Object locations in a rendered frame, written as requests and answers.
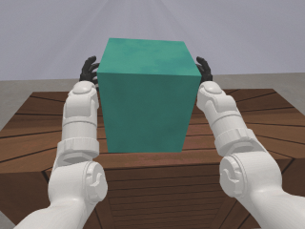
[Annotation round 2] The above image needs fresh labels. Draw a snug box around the left robot hand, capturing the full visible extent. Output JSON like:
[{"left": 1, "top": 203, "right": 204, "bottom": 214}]
[{"left": 79, "top": 55, "right": 100, "bottom": 92}]

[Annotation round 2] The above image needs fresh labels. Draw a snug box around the robot right upper arm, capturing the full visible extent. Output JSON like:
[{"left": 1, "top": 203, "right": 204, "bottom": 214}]
[{"left": 219, "top": 151, "right": 305, "bottom": 229}]

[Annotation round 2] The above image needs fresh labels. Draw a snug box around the carton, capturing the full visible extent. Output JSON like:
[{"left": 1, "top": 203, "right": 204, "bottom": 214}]
[{"left": 96, "top": 37, "right": 202, "bottom": 153}]

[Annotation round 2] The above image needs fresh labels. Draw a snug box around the right robot hand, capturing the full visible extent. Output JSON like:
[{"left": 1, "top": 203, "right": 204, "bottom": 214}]
[{"left": 195, "top": 56, "right": 213, "bottom": 90}]

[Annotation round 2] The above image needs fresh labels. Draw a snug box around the left robot forearm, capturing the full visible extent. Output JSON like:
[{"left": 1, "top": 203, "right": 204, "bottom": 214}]
[{"left": 48, "top": 80, "right": 99, "bottom": 199}]

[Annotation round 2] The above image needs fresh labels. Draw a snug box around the pedestal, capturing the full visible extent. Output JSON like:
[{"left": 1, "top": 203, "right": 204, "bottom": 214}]
[{"left": 0, "top": 89, "right": 305, "bottom": 229}]

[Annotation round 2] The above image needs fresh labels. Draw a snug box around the robot left upper arm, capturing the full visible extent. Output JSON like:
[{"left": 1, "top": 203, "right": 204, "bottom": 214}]
[{"left": 13, "top": 160, "right": 108, "bottom": 229}]

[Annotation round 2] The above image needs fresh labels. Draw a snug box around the right robot forearm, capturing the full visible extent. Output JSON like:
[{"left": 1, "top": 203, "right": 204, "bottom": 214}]
[{"left": 196, "top": 81, "right": 282, "bottom": 184}]

